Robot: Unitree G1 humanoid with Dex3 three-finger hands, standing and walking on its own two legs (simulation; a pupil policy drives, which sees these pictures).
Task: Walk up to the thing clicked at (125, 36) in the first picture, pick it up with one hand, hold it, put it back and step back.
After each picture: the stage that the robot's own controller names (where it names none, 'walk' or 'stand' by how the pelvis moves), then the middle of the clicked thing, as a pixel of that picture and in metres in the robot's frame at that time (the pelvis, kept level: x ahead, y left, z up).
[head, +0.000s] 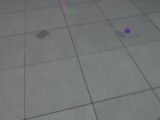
stand; (126, 34) +1.53 -0.54 -0.72
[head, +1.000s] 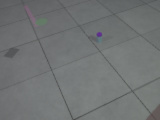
walk; (99, 37) +1.48 -0.10 -0.70
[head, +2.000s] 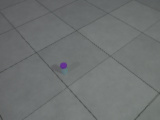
walk; (64, 68) +0.95 +0.24 -0.71
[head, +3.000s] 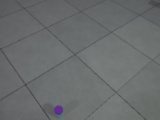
walk; (59, 112) +0.51 +0.19 -0.70
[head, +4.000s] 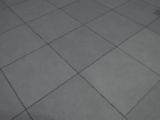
stand; out of the picture +0.32 +0.17 -0.71
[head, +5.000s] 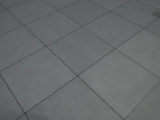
stand; out of the picture +0.30 +0.17 -0.73
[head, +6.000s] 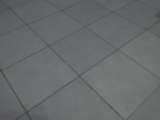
stand; out of the picture +0.31 +0.17 -0.73
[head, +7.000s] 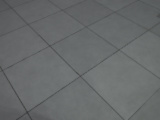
stand; out of the picture +0.30 +0.16 -0.73
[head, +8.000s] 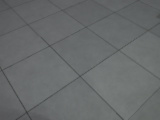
stand; out of the picture +0.30 +0.16 -0.73
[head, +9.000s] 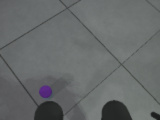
go down; (46, 93) +0.36 +0.18 -0.47
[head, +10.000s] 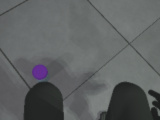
go down; (41, 74) +0.40 +0.20 -0.32
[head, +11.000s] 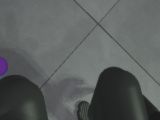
close in; out of the picture +0.37 +0.24 -0.23
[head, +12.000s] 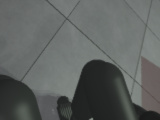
close; out of the picture +0.38 +0.25 -0.22
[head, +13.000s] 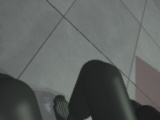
lift; out of the picture +0.37 +0.25 -0.22
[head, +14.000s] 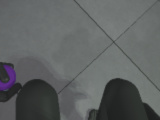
lift; (3, 82) +0.31 +0.27 -0.11
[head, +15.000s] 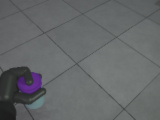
hold; (32, 91) +0.32 +0.18 +0.03
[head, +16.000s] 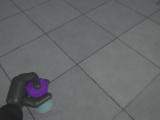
hold; (40, 96) +0.32 +0.17 -0.01
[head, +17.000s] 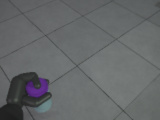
hold; (40, 95) +0.32 +0.17 -0.01
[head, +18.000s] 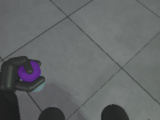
crouch; (32, 77) +0.37 +0.18 -0.07
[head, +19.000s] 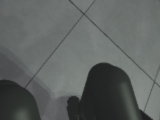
lower; out of the picture +0.39 +0.25 -0.22
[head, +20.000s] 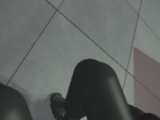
lower; out of the picture +0.41 +0.28 -0.22
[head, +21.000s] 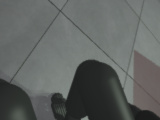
lower; out of the picture +0.40 +0.28 -0.23
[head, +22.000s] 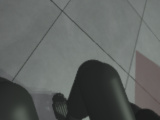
lower; out of the picture +0.40 +0.28 -0.23
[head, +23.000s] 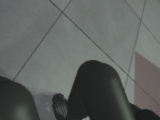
rest; out of the picture +0.39 +0.27 -0.23
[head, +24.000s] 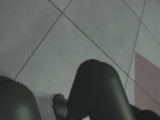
withdraw; out of the picture +0.38 +0.25 -0.23
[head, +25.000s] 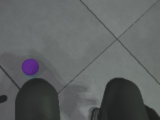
walk; (30, 70) +0.40 +0.21 -0.29
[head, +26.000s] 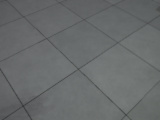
stand; out of the picture +0.32 +0.15 -0.65
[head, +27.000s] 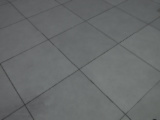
stand; out of the picture +0.34 +0.16 -0.67
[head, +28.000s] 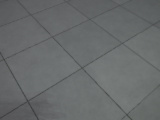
stand; out of the picture +0.34 +0.16 -0.69
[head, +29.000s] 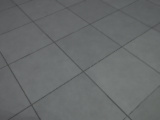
walk; out of the picture +0.36 +0.16 -0.72
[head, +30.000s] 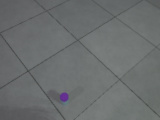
walk; (64, 99) +0.51 +0.12 -0.70
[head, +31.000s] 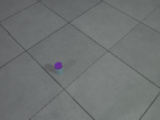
walk; (59, 68) +0.80 +0.23 -0.68
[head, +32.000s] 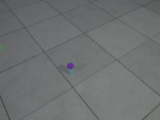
stand; (70, 69) +0.99 +0.15 -0.71
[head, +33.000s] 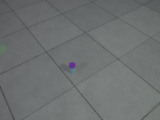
stand; (72, 68) +1.01 +0.13 -0.72
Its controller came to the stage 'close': yes
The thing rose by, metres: 0.71
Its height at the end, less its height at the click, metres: +0.00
